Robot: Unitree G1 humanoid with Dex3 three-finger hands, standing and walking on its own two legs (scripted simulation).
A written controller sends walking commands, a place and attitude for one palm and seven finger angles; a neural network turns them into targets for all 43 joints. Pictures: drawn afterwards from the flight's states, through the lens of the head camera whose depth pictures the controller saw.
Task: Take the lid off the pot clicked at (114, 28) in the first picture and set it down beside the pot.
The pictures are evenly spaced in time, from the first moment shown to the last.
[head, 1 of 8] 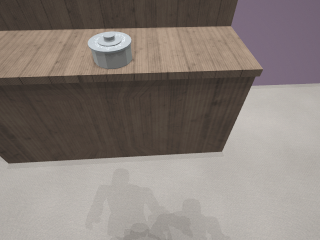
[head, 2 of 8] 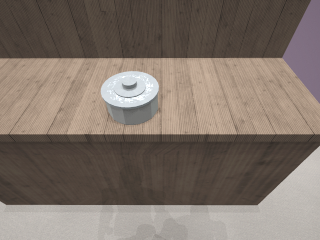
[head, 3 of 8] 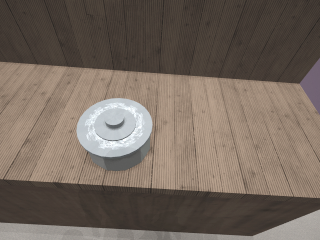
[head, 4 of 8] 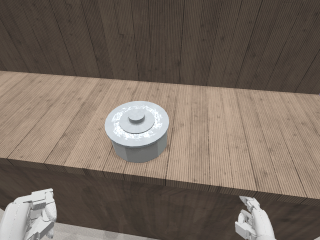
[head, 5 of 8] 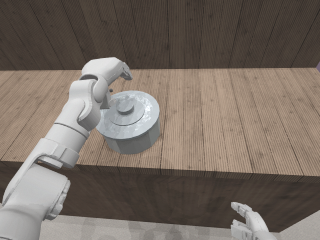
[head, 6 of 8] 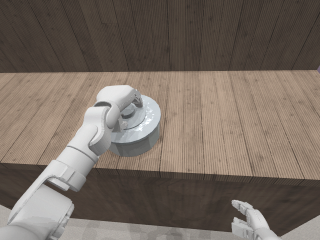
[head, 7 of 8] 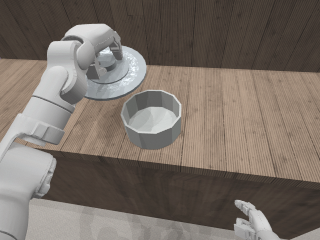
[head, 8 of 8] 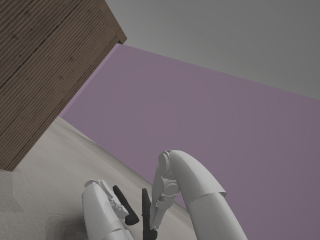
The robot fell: yes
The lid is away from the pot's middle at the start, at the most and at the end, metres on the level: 0.00 0.26 0.12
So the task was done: no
